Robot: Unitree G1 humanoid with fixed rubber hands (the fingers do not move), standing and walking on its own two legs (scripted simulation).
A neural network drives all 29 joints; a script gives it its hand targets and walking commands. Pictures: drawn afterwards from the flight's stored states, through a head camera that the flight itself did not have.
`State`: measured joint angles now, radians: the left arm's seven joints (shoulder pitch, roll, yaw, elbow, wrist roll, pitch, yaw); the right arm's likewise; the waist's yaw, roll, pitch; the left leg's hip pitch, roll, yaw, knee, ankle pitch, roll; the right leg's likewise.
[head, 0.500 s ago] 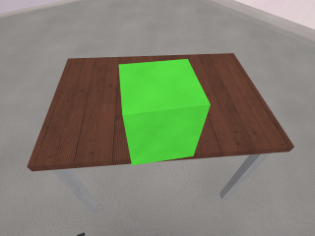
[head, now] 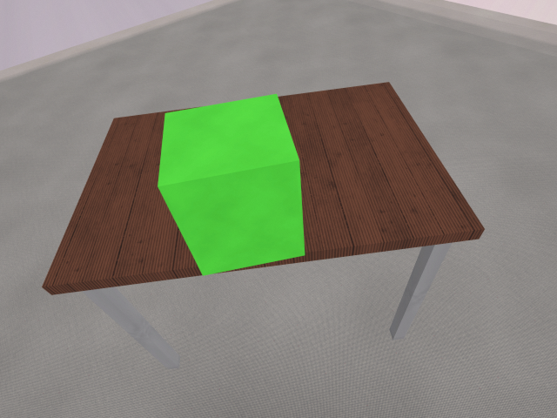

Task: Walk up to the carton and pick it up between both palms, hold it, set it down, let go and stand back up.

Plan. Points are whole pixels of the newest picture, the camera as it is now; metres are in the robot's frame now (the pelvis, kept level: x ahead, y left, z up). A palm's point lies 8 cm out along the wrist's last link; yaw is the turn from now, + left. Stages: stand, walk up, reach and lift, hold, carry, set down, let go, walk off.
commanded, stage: walk up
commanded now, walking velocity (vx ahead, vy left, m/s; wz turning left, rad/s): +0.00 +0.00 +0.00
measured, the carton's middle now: (238, 187) +0.51 +0.09 +0.03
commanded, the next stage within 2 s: none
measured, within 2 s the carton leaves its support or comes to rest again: neither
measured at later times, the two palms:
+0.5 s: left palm out of the picture -0.04 +0.17 -0.14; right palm out of the picture -0.02 -0.26 -0.13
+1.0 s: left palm out of the picture -0.09 +0.18 -0.13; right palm out of the picture -0.10 -0.22 -0.14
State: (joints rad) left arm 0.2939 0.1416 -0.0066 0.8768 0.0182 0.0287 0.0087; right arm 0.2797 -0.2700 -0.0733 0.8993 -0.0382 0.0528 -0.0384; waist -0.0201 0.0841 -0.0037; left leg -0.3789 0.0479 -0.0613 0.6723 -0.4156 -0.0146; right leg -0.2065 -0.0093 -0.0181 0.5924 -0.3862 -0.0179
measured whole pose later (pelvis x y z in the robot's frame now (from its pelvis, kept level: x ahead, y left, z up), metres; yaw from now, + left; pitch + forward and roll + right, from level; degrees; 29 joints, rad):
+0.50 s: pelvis -0.02 -0.03 +0.01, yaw +0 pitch -2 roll +0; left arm 0.37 0.14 -0.03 1.03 0.01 -0.02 0.04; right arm 0.28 -0.14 0.00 1.11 -0.02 0.02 -0.04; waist 0.03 -0.04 0.01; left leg -0.09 -0.03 0.02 0.41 -0.28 0.02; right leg -0.14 0.07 -0.04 0.42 -0.25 -0.08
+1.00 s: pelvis -0.05 -0.02 +0.01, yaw +0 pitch -2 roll +1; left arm 0.36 0.12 -0.01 1.12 0.02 -0.01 0.04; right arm 0.37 -0.10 0.01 1.18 -0.01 0.01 -0.03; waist 0.02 -0.01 0.02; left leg -0.18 -0.04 0.04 0.53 -0.40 0.03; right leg -0.18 0.05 -0.03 0.43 -0.26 -0.07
